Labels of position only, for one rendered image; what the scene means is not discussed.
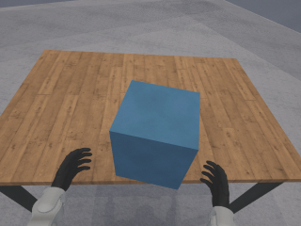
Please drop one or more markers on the right robot hand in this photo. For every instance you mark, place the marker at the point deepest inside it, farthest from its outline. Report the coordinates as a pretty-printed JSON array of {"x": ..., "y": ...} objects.
[{"x": 219, "y": 186}]

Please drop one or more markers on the table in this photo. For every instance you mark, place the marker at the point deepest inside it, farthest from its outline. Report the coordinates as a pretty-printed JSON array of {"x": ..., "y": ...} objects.
[{"x": 70, "y": 99}]

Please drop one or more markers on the carton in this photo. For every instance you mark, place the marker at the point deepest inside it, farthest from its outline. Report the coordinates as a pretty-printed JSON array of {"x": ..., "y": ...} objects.
[{"x": 155, "y": 134}]

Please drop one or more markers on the right robot forearm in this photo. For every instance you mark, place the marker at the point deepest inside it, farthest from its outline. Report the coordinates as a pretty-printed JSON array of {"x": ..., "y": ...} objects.
[{"x": 221, "y": 216}]

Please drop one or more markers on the left robot hand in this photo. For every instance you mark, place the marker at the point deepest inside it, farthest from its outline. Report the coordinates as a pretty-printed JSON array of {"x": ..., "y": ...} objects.
[{"x": 69, "y": 168}]

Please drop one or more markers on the left robot forearm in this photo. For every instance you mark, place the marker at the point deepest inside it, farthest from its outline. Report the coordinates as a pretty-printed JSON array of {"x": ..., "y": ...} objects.
[{"x": 48, "y": 210}]

